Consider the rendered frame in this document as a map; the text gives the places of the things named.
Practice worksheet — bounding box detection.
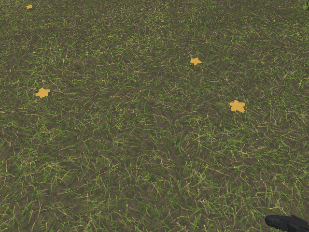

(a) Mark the robot right hand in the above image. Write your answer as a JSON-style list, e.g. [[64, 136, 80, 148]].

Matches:
[[265, 215, 309, 232]]

